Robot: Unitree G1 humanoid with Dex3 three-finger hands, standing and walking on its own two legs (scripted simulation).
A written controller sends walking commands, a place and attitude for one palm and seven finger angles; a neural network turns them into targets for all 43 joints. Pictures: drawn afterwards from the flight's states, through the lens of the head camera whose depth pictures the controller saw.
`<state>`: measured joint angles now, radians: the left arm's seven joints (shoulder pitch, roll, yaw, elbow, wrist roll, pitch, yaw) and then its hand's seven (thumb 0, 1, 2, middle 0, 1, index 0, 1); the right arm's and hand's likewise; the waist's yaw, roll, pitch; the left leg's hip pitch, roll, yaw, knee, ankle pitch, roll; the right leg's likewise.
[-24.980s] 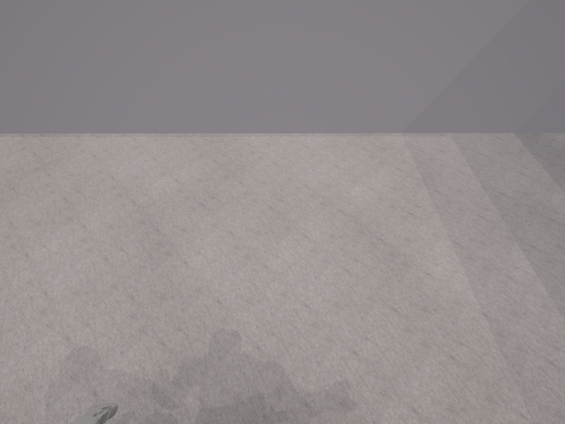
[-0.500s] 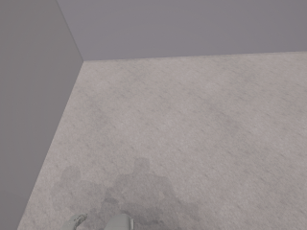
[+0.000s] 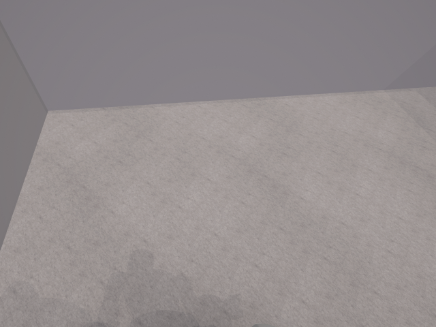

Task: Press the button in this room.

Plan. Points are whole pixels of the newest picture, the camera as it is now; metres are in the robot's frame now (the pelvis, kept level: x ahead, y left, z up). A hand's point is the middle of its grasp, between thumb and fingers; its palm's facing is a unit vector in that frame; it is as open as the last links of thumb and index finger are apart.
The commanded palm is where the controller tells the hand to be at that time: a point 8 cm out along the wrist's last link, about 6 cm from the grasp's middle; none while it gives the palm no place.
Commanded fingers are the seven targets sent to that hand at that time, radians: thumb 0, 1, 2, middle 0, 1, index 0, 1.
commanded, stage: walk to a spot facing it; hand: left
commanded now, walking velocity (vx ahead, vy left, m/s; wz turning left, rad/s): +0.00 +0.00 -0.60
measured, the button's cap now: out of the picture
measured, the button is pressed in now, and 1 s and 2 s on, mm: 0 0 0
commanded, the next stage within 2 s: turn to face it in 0.10 s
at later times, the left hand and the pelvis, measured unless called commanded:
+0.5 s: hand (191, 261) +0.29 +0.09 -0.16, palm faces -0.20 -0.96 -0.18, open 7.4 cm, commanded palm none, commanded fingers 0.00 0.90 0.90 -0.20 -0.30 -0.20 -0.30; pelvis +0.12 -0.05 -0.01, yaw -6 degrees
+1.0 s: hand (105, 320) +0.15 +0.25 -0.18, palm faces +0.20 -0.94 -0.27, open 7.4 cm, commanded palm none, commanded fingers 0.00 0.90 0.90 -0.20 -0.30 -0.20 -0.30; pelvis +0.14 +0.01 +0.00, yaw +9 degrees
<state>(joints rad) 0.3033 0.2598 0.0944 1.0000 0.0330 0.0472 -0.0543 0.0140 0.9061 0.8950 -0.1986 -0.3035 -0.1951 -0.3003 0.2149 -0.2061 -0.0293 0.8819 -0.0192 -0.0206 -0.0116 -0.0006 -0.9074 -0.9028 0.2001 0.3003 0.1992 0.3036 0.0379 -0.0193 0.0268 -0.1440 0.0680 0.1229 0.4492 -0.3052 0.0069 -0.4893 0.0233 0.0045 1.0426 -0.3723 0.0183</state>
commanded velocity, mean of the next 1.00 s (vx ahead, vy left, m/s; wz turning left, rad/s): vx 0.00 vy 0.00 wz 0.40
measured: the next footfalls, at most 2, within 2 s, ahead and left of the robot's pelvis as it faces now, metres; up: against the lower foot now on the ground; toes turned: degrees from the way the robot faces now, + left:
right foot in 0.30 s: +0.19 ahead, -0.17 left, +0.00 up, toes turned -17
left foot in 0.70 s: +0.20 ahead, +0.08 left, +0.00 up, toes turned +11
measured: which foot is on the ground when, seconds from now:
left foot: down 0.00-0.30, up 0.32-0.68, down 0.70-1.00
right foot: up 0.00-0.28, down 0.30-0.70, up 0.72-1.00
